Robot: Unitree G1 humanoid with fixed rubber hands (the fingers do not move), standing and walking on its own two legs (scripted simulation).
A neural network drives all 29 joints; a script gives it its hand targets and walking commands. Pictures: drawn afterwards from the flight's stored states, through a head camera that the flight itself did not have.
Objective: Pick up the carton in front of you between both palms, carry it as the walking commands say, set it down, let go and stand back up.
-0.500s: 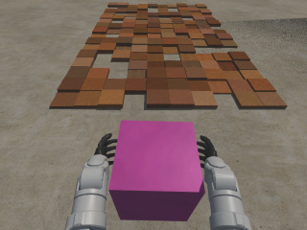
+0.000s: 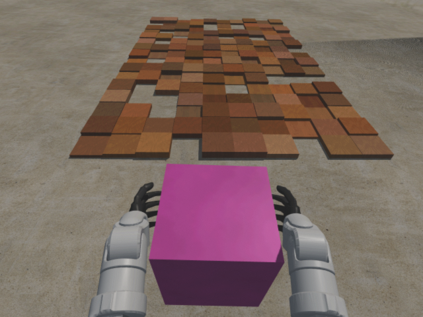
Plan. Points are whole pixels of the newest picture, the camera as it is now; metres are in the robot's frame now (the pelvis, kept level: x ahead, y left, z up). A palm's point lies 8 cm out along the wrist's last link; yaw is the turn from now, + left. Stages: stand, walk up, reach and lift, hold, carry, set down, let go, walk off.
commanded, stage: hold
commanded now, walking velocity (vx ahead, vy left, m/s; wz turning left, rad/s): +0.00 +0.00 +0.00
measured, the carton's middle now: (214, 237) +0.29 +0.00 -0.02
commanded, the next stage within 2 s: carry in 0.40 s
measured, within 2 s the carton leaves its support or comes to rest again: neither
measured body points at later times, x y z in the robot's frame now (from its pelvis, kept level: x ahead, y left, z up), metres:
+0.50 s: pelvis +0.00 +0.00 +0.00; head -0.04 +0.00 +0.44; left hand +0.31 +0.16 +0.05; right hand +0.31 -0.15 +0.05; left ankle +0.00 +0.13 -0.74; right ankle +0.01 -0.13 -0.74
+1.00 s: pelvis +0.19 +0.01 +0.00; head +0.18 +0.01 +0.45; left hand +0.46 +0.18 +0.07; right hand +0.48 -0.13 +0.07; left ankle +0.18 +0.13 -0.69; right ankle +0.13 -0.08 -0.75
